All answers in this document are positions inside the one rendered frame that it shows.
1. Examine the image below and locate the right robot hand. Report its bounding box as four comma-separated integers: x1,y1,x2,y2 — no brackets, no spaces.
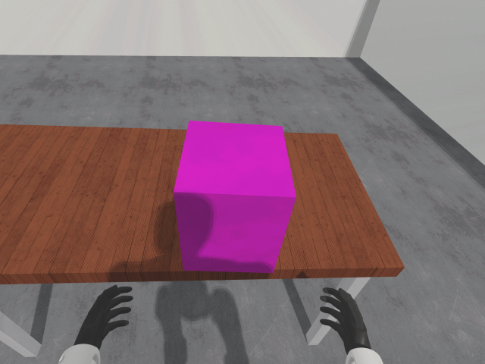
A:
320,287,371,355

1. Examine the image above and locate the table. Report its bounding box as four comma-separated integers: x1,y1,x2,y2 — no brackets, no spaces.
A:
0,124,405,357

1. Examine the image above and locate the robot right forearm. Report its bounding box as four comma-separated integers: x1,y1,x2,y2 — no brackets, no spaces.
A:
346,347,383,364

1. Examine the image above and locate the left robot hand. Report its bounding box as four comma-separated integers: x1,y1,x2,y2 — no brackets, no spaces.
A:
74,285,133,350

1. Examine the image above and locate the carton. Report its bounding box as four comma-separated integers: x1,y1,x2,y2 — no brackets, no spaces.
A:
174,121,296,273

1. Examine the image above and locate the robot left forearm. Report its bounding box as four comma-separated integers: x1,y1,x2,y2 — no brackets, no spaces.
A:
58,344,100,364

